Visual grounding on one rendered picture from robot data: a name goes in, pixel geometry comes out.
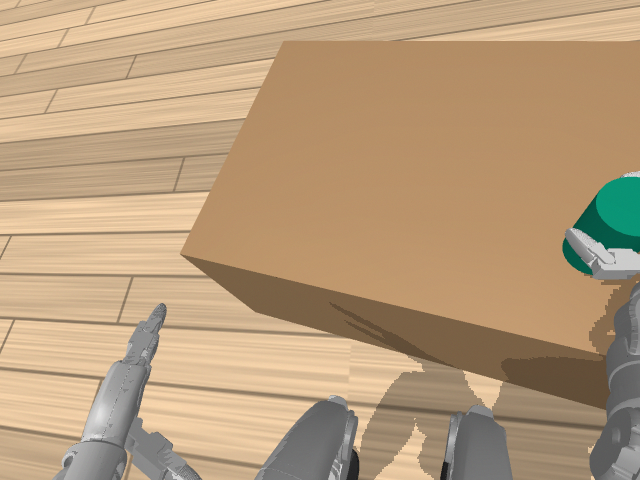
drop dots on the left robot arm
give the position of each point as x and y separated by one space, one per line
93 460

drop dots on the right robot hand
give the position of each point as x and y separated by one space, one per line
613 263

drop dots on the right robot arm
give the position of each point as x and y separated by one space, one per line
616 455

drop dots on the left robot hand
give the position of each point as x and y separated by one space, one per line
113 416

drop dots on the can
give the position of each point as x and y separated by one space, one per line
612 218

